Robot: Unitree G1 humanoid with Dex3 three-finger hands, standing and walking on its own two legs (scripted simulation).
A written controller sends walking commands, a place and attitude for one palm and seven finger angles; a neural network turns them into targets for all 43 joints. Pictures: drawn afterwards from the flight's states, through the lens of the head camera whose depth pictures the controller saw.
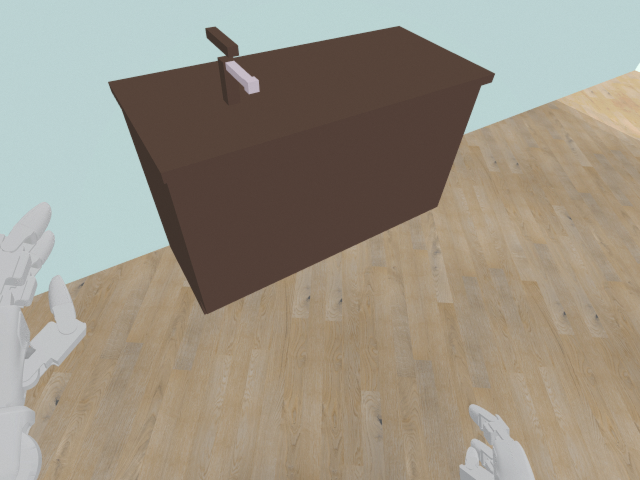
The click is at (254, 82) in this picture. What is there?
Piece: tap's lever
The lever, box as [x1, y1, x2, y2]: [244, 76, 259, 93]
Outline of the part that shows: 253,76 244,78 244,89 248,93 259,91 258,80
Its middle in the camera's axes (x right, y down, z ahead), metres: -0.17 -0.36 +0.91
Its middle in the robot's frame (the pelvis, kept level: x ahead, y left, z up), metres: +0.92 +0.23 +0.05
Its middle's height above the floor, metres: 0.82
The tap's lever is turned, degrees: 0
